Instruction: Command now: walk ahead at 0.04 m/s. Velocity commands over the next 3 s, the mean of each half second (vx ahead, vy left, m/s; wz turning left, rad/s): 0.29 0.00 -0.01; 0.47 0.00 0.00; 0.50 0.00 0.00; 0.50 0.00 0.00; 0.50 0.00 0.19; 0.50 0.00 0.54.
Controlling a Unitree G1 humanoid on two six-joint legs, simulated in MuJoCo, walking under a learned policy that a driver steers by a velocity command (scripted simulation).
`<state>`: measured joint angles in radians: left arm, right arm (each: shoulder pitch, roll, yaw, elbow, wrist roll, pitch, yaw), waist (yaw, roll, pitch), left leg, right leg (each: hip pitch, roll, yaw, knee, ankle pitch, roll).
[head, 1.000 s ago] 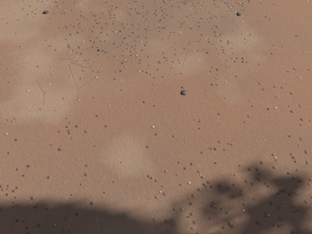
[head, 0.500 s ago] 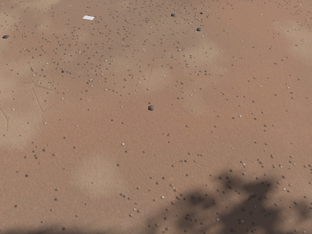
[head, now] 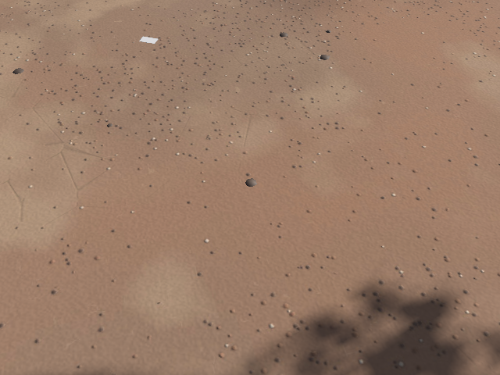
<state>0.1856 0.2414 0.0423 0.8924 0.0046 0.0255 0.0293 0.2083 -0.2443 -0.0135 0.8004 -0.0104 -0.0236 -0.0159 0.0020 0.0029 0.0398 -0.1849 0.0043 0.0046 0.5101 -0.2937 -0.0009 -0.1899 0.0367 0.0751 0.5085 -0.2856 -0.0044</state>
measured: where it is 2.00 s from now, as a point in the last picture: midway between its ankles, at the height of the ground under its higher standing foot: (258, 230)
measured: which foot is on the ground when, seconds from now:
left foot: down 0.00-0.26, up 0.28-0.68, down 0.70-1.00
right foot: down 0.00-0.72, up 0.74-1.00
